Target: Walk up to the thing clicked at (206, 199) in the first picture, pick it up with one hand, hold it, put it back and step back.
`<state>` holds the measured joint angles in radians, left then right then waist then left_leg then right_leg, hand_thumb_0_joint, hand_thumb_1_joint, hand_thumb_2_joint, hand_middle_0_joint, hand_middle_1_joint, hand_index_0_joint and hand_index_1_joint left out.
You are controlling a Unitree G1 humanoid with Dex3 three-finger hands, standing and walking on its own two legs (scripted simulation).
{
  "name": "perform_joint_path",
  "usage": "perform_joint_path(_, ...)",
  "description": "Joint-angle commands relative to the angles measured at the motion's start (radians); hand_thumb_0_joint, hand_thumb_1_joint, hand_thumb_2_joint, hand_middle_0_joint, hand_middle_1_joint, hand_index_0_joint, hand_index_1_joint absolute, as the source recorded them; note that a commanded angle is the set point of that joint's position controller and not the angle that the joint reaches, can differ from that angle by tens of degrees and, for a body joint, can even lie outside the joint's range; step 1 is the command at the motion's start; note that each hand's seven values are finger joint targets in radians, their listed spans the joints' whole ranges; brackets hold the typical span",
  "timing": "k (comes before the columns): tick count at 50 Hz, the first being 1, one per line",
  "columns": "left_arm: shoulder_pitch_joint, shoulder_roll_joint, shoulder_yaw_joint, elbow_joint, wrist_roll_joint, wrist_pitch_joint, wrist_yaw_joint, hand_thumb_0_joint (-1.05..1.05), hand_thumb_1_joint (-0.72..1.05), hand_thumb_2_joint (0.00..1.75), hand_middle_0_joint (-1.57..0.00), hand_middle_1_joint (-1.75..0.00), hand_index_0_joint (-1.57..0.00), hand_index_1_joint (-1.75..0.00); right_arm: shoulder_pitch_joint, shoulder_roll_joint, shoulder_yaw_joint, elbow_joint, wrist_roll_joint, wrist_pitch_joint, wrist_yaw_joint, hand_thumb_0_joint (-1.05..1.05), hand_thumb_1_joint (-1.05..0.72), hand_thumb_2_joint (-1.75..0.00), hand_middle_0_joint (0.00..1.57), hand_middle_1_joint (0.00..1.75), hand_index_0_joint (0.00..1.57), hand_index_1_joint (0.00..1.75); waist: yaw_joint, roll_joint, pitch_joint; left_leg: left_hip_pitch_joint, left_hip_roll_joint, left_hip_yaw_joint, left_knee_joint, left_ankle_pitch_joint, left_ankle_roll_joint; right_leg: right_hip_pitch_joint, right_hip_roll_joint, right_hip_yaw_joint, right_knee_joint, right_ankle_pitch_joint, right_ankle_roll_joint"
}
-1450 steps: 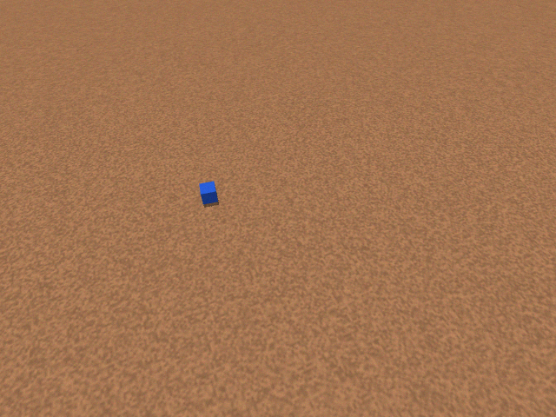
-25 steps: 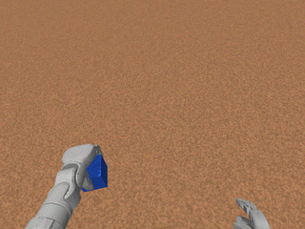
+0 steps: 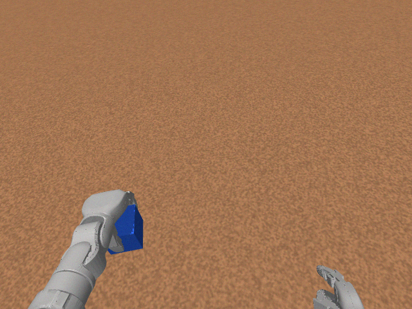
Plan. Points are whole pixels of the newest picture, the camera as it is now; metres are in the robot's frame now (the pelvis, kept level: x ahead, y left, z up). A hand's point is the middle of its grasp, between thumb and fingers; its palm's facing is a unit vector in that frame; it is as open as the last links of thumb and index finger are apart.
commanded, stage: hold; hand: left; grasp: from above
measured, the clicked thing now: (123, 229) +0.31 +0.22 -0.06
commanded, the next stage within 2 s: crouch in 0.16 s
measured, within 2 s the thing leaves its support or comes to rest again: neither
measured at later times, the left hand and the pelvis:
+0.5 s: hand (118, 234) +0.29 +0.23 -0.05, palm faces -0.44 -0.08 -0.90, open 10.1 cm; pelvis +0.00 +0.00 +0.00, yaw +1 degrees
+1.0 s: hand (144, 248) +0.35 +0.24 -0.29, palm faces -0.39 -0.02 -0.92, open 10.1 cm; pelvis -0.06 +0.01 -0.18, yaw +0 degrees
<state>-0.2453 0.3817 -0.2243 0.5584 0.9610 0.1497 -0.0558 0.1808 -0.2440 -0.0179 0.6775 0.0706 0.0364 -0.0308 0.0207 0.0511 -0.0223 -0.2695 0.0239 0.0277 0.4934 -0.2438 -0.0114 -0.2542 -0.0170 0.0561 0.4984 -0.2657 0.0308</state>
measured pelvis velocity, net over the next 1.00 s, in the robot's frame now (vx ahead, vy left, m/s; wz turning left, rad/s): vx -0.06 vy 0.01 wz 0.00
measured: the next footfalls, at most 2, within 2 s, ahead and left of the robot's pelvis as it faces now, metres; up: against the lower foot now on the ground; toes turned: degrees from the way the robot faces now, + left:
none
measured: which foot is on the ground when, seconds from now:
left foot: down 0.00-1.00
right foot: down 0.00-1.00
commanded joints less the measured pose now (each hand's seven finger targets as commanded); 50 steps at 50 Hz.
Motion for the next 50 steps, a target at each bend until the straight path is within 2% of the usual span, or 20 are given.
perform_joint_path(1, -0.29, 0.167, 0.076, -0.14, 0.007, 0.001, 0.028, 0.0, 0.69, 0.66, -1.04, -0.61, -1.06, -0.6, -0.071, -0.131, -0.051, -0.144, -0.001, -0.044, -0.006, 0.0, -0.89, -0.9, 0.2, 0.3, 0.2, 0.3, -0.007, -0.042, -0.23, 0.147, -0.026, 0.012, -0.051, 0.286, 0.018, 0.048, 0.054, -0.054, -0.06, 0.256, -0.034)
perform_joint_path(4, -0.3, 0.186, 0.086, -0.163, 0.003, -0.001, 0.019, 0.0, 0.69, 0.66, -1.05, -0.61, -1.06, -0.6, -0.076, -0.128, -0.051, -0.152, 0.0, -0.039, -0.006, 0.0, -0.89, -0.9, 0.2, 0.3, 0.2, 0.3, 0.007, -0.037, -0.231, 0.149, -0.029, 0.014, -0.051, 0.297, 0.02, 0.048, 0.052, -0.056, -0.066, 0.27, -0.031)
perform_joint_path(6, -0.333, 0.167, 0.063, -0.188, 0.006, -0.004, 0.019, 0.0, 0.7, 0.65, -1.05, -0.6, -1.06, -0.58, -0.076, -0.128, -0.05, -0.153, -0.002, -0.039, -0.004, 0.0, -0.89, -0.9, 0.2, 0.3, 0.2, 0.3, -0.009, -0.044, -0.23, 0.155, -0.031, 0.016, -0.051, 0.274, 0.023, 0.038, 0.049, -0.053, -0.072, 0.255, -0.03)
perform_joint_path(8, -0.312, 0.204, 0.108, -0.157, 0.011, -0.006, 0.029, 0.0, 0.7, 0.63, -1.06, -0.57, -1.06, -0.56, -0.067, -0.13, -0.048, -0.151, -0.003, -0.036, -0.005, 0.0, -0.89, -0.9, 0.2, 0.3, 0.2, 0.3, 0.002, -0.028, -0.226, 0.146, -0.03, 0.017, -0.055, 0.269, 0.02, 0.048, 0.049, -0.053, -0.072, 0.244, -0.033)
perform_joint_path(9, -0.322, 0.185, 0.089, -0.184, 0.006, -0.012, 0.028, 0.0, 0.71, 0.63, -1.05, -0.59, -1.07, -0.57, -0.067, -0.13, -0.05, -0.157, -0.003, -0.036, -0.004, 0.0, -0.89, -0.9, 0.2, 0.3, 0.2, 0.3, -0.002, -0.016, -0.239, 0.15, -0.03, 0.017, -0.056, 0.274, 0.018, 0.049, 0.05, -0.051, -0.066, 0.249, -0.035)
perform_joint_path(11, -0.317, 0.213, 0.122, -0.185, 0.015, -0.016, 0.035, 0.0, 0.74, 0.66, -1.08, -0.6, -1.09, -0.59, -0.075, -0.129, -0.051, -0.163, -0.001, -0.031, -0.004, 0.0, -0.89, -0.9, 0.2, 0.3, 0.2, 0.3, 0.009, -0.017, -0.24, 0.151, -0.034, 0.02, -0.054, 0.269, 0.021, 0.054, 0.047, -0.051, -0.072, 0.245, -0.033)
perform_joint_path(13, -0.35, 0.212, 0.114, -0.223, 0.027, -0.023, 0.039, 0.0, 0.8, 0.62, -1.09, -0.62, -1.13, -0.58, -0.067, -0.129, -0.054, -0.155, -0.003, -0.028, -0.002, 0.0, -0.9, -0.9, 0.2, 0.3, 0.2, 0.3, 0.0, -0.014, -0.277, 0.167, -0.033, 0.021, -0.047, 0.301, 0.022, 0.067, 0.047, -0.048, -0.064, 0.281, -0.032)
perform_joint_path(14, -0.342, 0.205, 0.11, -0.202, 0.031, -0.022, 0.042, 0.0, 0.72, 0.61, -1.01, -0.6, -1.05, -0.56, -0.068, -0.128, -0.053, -0.154, -0.005, -0.026, -0.002, 0.0, -0.86, -0.89, 0.2, 0.3, 0.2, 0.3, -0.001, -0.017, -0.271, 0.168, -0.035, 0.021, -0.044, 0.314, 0.023, 0.065, 0.046, -0.049, -0.066, 0.298, -0.029)
perform_joint_path(17, -0.305, 0.19, 0.116, -0.137, 0.028, -0.028, 0.059, 0.0, 0.76, 0.63, -1.08, -0.57, -1.1, -0.55, -0.057, -0.133, -0.057, -0.151, -0.004, -0.02, -0.002, 0.0, -0.88, -0.89, 0.2, 0.3, 0.2, 0.3, -0.011, -0.058, -0.226, 0.149, -0.034, 0.025, -0.047, 0.274, 0.027, 0.046, 0.045, -0.048, -0.078, 0.262, -0.027)
perform_joint_path(20, -0.29, 0.148, 0.075, -0.063, 0.04, -0.053, 0.073, 0.0, 0.77, 0.64, -1.09, -0.57, -1.11, -0.55, -0.047, -0.132, -0.057, -0.147, -0.006, -0.017, 0.0, 0.0, -0.88, -0.89, 0.2, 0.3, 0.2, 0.3, -0.028, -0.091, -0.175, 0.119, -0.033, 0.021, -0.044, 0.23, 0.028, 0.001, 0.044, -0.05, -0.077, 0.22, -0.027)
perform_joint_path(22, -0.253, 0.139, 0.081, 0.001, 0.051, -0.069, 0.103, 0.0, 0.79, 0.62, -1.1, -0.57, -1.12, -0.55, -0.045, -0.131, -0.058, -0.147, -0.009, -0.015, 0.003, 0.0, -0.88, -0.89, 0.2, 0.3, 0.2, 0.3, -0.025, -0.119, -0.136, 0.079, -0.038, 0.018, -0.035, 0.188, 0.029, -0.023, 0.04, -0.051, -0.077, 0.18, -0.025)
perform_joint_path(25, -0.329, 0.123, 0.069, 0.115, 0.067, -0.093, 0.164, 0.0, 0.8, 0.62, -1.11, -0.58, -1.13, -0.56, -0.023, -0.136, -0.061, -0.127, -0.018, -0.013, 0.01, 0.0, -0.88, -0.89, 0.2, 0.3, 0.2, 0.3, -0.053, -0.108, -0.113, 0.002, -0.039, 0.018, 0.007, 0.131, 0.024, -0.1, 0.039, -0.052, -0.038, 0.128, -0.031)
perform_joint_path(29, -0.488, 0.153, 0.092, 0.2, 0.106, -0.118, 0.281, 0.0, 0.77, 0.59, -1.08, -0.6, -1.11, -0.57, 0.024, -0.15, -0.077, -0.083, -0.039, -0.019, 0.02, 0.0, -0.88, -0.89, 0.2, 0.3, 0.2, 0.3, -0.08, -0.053, -0.227, -0.104, -0.034, 0.017, 0.167, 0.115, 0.013, -0.234, 0.04, -0.051, 0.111, 0.115, -0.035)
perform_joint_path(31, -0.506, 0.113, 0.076, 0.287, 0.137, -0.131, 0.333, 0.0, 0.74, 0.61, -1.06, -0.63, -1.09, -0.6, 0.049, -0.147, -0.082, -0.068, -0.05, -0.027, 0.028, 0.0, -0.89, -0.89, 0.2, 0.3, 0.2, 0.3, -0.093, -0.046, -0.275, -0.217, -0.032, 0.012, 0.288, 0.095, 0.005, -0.349, 0.043, -0.053, 0.232, 0.1, -0.04)
perform_joint_path(34, -0.616, 0.163, 0.119, 0.316, 0.177, -0.136, 0.411, 0.0, 0.72, 0.61, -1.04, -0.64, -1.08, -0.61, 0.082, -0.159, -0.093, -0.05, -0.066, -0.037, 0.033, 0.0, -0.89, -0.9, 0.2, 0.3, 0.2, 0.3, -0.096, 0.005, -0.436, -0.343, -0.025, 0.008, 0.453, 0.075, 0.002, -0.497, 0.043, -0.052, 0.387, 0.081, -0.044)
perform_joint_path(36, -0.632, 0.133, 0.114, 0.395, 0.182, -0.124, 0.44, 0.0, 0.75, 0.64, -1.05, -0.67, -1.09, -0.63, 0.102, -0.164, -0.097, -0.046, -0.071, -0.044, 0.034, 0.0, -0.89, -0.9, 0.2, 0.3, 0.2, 0.3, -0.12, 0.011, -0.461, -0.425, -0.021, 0.0, 0.525, 0.048, 0.005, -0.593, 0.047, -0.065, 0.462, 0.056, -0.047)
perform_joint_path(37, -0.669, 0.159, 0.124, 0.405, 0.188, -0.122, 0.452, 0.0, 0.75, 0.67, -1.06, -0.68, -1.1, -0.64, 0.111, -0.17, -0.1, -0.04, -0.071, -0.047, 0.031, 0.0, -0.89, -0.9, 0.2, 0.3, 0.2, 0.3, -0.124, 0.023, -0.489, -0.457, -0.021, -0.004, 0.554, 0.029, 0.006, -0.637, 0.048, -0.07, 0.491, 0.034, -0.05)
perform_joint_path(42, -0.735, 0.174, 0.151, 0.54, 0.155, -0.098, 0.488, 0.0, 0.73, 0.66, -1.05, -0.63, -1.08, -0.61, 0.142, -0.176, -0.097, -0.017, -0.093, -0.071, 0.024, 0.0, -0.88, -0.89, 0.2, 0.3, 0.2, 0.3, -0.139, 0.049, -0.59, -0.65, -0.008, -0.046, 0.7, -0.064, 0.007, -0.849, 0.053, -0.096, 0.673, -0.055, -0.061)
perform_joint_path(45, -0.813, 0.22, 0.178, 0.528, 0.142, -0.089, 0.494, 0.0, 0.71, 0.67, -1.05, -0.63, -1.07, -0.61, 0.15, -0.186, -0.098, -0.011, -0.104, -0.081, 0.021, 0.0, -0.88, -0.89, 0.2, 0.3, 0.2, 0.3, -0.147, 0.085, -0.675, -0.736, -0.005, -0.061, 0.787, -0.111, 0.009, -0.944, 0.051, -0.099, 0.769, -0.088, -0.064)
perform_joint_path(50, -0.834, 0.256, 0.205, 0.592, 0.136, -0.091, 0.477, 0.0, 0.63, 0.63, -0.98, -0.61, -1.01, -0.59, 0.148, -0.189, -0.098, -0.002, -0.113, -0.089, 0.017, 0.0, -0.88, -0.89, 0.2, 0.3, 0.2, 0.3, -0.167, 0.088, -0.707, -0.903, -0.009, -0.071, 0.877, -0.247, 0.011, -1.058, 0.049, -0.107, 0.882, -0.193, -0.07)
